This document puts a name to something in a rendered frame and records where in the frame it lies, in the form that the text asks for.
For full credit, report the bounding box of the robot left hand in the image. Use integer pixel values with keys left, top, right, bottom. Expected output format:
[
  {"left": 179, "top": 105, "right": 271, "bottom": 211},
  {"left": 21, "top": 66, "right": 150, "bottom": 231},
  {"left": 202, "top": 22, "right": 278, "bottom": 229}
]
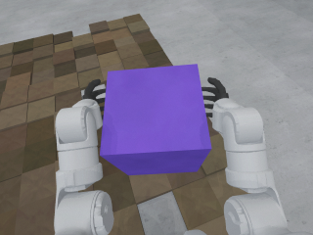
[{"left": 82, "top": 79, "right": 107, "bottom": 119}]

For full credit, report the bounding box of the robot right upper arm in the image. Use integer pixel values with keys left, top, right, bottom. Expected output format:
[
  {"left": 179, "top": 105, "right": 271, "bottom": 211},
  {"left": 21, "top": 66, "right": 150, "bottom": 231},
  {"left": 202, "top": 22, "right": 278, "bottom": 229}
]
[{"left": 224, "top": 192, "right": 313, "bottom": 235}]

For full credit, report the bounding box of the robot right forearm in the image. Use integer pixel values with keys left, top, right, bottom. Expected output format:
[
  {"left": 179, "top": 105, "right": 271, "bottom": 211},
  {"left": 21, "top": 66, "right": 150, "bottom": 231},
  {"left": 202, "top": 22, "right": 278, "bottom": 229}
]
[{"left": 212, "top": 98, "right": 288, "bottom": 225}]

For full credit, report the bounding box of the robot left forearm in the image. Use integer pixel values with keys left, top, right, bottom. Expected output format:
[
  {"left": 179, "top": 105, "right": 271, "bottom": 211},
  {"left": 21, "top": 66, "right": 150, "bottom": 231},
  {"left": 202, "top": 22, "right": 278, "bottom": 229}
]
[{"left": 54, "top": 99, "right": 103, "bottom": 232}]

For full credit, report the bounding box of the carton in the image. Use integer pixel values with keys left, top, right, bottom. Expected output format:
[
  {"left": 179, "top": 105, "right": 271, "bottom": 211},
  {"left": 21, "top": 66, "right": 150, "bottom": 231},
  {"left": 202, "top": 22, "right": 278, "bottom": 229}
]
[{"left": 100, "top": 64, "right": 212, "bottom": 175}]

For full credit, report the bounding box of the robot right hand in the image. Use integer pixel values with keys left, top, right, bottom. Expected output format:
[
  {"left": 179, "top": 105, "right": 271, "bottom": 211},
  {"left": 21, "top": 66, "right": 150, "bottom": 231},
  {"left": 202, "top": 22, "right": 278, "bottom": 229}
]
[{"left": 201, "top": 77, "right": 229, "bottom": 118}]

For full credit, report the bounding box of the robot left upper arm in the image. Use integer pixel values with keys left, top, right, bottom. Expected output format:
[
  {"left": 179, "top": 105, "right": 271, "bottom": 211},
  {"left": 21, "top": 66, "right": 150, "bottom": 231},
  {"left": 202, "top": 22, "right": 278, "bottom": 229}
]
[{"left": 55, "top": 190, "right": 114, "bottom": 235}]

